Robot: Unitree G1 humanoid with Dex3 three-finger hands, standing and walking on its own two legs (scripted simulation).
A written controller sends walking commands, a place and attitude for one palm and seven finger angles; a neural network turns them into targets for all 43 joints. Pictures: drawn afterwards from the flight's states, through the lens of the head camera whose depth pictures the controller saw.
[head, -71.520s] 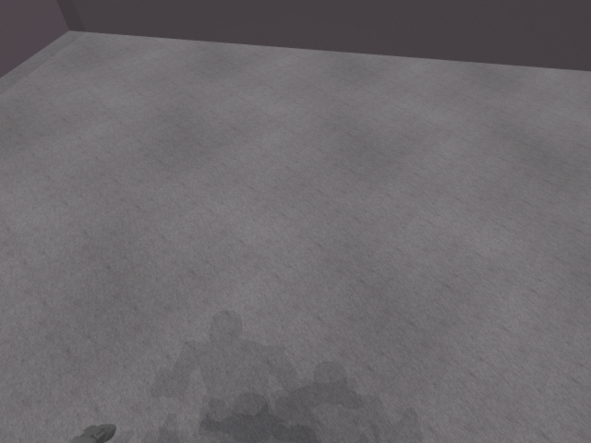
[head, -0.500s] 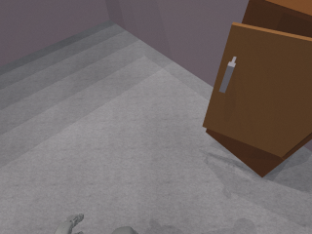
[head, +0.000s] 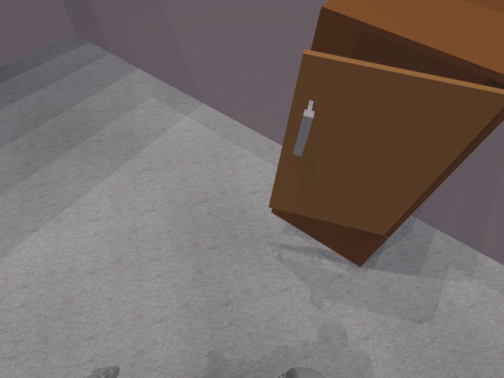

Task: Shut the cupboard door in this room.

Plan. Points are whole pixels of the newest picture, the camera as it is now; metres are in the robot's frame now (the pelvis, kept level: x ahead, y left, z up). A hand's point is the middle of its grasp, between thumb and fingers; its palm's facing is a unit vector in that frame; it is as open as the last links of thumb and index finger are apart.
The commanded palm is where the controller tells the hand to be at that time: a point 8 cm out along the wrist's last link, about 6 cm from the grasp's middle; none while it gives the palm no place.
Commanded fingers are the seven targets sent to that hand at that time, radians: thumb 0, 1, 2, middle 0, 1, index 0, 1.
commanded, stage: turn to face it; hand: left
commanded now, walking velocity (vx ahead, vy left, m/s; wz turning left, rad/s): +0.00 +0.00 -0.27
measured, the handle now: (304, 128) +0.66 -0.08 -0.04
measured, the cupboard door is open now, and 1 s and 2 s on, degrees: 21 21 21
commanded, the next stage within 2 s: take the last steps up to it in 0.10 s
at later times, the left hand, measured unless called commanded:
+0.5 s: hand out of the picture +0.13 +0.15 -0.19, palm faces -0.11 -0.98 -0.15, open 7.4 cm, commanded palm none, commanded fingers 0.00 0.90 0.90 -0.20 -0.30 -0.20 -0.30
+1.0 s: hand (254, 292) +0.30 +0.01 -0.17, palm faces -0.26 -0.94 -0.20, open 7.4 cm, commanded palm none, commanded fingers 0.00 0.90 0.90 -0.20 -0.30 -0.20 -0.30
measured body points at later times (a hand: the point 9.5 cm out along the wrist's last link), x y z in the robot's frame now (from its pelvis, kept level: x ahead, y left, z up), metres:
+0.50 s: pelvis +0.06 -0.03 -0.02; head +0.08 -0.01 +0.43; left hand +0.13 +0.20 -0.18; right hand +0.06 -0.29 -0.15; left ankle +0.07 +0.08 -0.75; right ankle -0.02 -0.14 -0.74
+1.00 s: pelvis +0.17 -0.14 -0.01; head +0.21 -0.17 +0.44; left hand +0.31 +0.06 -0.16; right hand +0.07 -0.38 -0.17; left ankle +0.11 +0.01 -0.68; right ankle +0.18 -0.25 -0.74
